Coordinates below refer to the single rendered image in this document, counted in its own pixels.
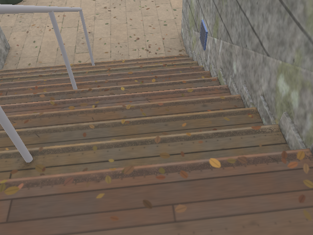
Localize stairs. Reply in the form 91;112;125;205
0;54;291;180

